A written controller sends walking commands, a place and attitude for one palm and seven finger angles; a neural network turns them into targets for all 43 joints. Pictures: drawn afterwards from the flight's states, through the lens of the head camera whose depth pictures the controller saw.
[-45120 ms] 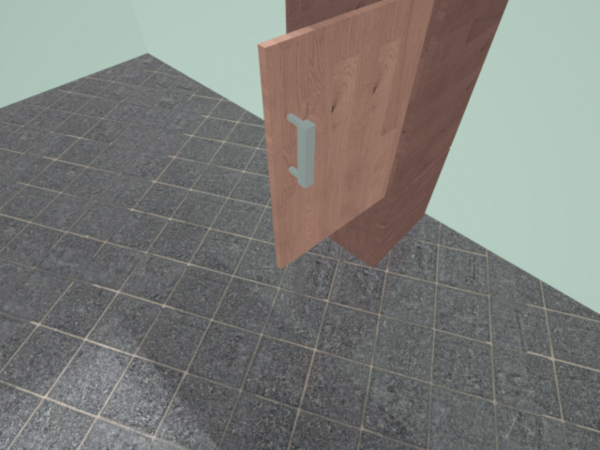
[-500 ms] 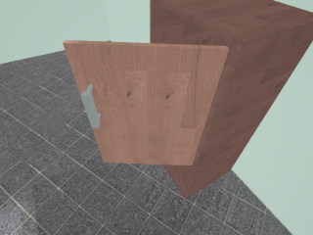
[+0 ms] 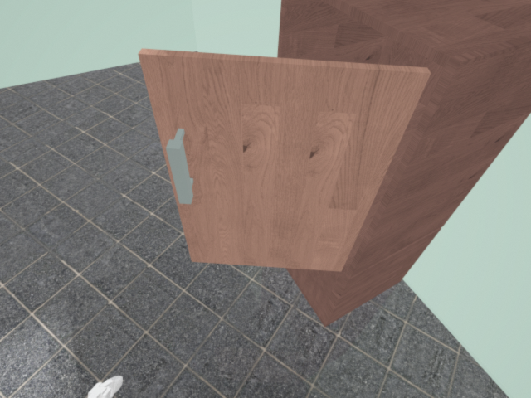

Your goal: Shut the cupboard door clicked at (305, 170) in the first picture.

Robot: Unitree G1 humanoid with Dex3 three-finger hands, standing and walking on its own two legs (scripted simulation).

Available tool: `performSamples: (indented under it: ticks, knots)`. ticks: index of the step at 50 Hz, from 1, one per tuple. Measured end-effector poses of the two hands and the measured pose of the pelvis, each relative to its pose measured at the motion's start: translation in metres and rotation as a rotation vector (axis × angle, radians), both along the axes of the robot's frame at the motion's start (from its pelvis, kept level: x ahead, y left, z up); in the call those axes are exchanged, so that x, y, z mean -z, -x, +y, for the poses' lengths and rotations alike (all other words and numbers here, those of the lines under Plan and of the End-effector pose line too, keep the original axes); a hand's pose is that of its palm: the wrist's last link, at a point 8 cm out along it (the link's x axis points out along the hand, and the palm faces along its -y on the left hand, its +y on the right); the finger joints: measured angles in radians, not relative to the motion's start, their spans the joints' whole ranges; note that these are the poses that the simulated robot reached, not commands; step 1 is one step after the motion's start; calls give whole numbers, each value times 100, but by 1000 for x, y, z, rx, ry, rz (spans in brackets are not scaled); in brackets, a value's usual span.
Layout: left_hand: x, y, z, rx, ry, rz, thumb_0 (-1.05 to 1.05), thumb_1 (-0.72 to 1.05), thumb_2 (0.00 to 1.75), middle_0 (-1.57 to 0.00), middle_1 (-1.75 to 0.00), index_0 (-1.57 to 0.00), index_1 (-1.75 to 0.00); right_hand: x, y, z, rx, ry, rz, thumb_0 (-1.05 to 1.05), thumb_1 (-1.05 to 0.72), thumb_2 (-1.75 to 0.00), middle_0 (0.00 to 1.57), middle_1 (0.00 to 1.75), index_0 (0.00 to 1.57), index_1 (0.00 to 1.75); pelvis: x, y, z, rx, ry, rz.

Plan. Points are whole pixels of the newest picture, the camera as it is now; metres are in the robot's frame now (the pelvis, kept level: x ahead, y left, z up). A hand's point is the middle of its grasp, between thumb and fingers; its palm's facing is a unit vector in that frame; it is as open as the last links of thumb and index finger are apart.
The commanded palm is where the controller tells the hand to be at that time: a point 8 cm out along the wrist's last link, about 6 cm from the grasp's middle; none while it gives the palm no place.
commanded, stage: raise the hand and make a fist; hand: left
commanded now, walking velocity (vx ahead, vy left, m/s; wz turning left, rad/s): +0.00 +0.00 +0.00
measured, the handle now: (183, 167) +0.48 +0.19 +0.06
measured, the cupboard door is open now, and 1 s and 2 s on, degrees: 58 58 58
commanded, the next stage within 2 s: bring the fist close to the handle in 1.84 s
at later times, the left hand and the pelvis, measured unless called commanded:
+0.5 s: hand (140, 380) +0.14 +0.18 +0.00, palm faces +0.15 -0.99 -0.08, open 5.4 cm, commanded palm +0.13 +0.22 -0.01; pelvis -0.02 -0.04 -0.08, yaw +3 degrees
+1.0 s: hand (157, 344) +0.19 +0.16 +0.01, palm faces -0.03 -1.00 -0.03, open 3.3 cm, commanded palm +0.16 +0.23 +0.03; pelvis -0.01 -0.02 -0.05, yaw +2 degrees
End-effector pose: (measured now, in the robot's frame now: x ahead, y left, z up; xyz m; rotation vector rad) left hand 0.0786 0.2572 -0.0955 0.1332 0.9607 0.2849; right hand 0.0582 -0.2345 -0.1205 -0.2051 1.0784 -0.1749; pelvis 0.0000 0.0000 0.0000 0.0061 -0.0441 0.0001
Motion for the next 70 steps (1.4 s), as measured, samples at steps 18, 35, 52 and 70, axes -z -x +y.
performSamples:
  ticks: [18,35,52,70]
  knots:
    - [-36,-29,-30,196,120,-790,1,90,90,-44,-55,-43,-56,-24,-132,-37,-250,69,-591,1,-90,-90,20,30,20,30,72,24,-36,-31,10,240]
    - [-90,-98,-48,318,155,-811,1,90,90,-74,-89,-74,-89,19,-99,-20,-99,-66,-438,2,-90,-90,21,30,20,30,66,14,-43,-28,12,249]
    - [-116,-94,-35,323,115,-928,2,90,90,-105,-123,-105,-123,-14,-109,-22,-143,38,-477,2,-90,-90,20,30,20,30,51,7,-21,-35,37,215]
    - [-154,-116,-18,277,63,-967,2,90,90,-129,-148,-128,-149,-30,-118,17,-197,-41,-494,2,-90,-90,21,30,20,30,32,-4,-8,-38,39,156]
